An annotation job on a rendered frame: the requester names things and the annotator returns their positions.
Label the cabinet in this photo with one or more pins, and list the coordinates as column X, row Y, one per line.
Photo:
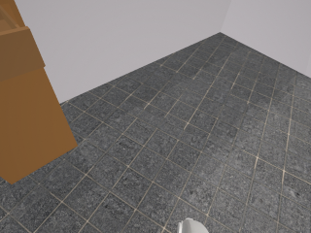
column 33, row 128

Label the drawer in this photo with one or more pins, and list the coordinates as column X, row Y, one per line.
column 19, row 53

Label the robot right thigh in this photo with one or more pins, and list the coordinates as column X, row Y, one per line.
column 191, row 226

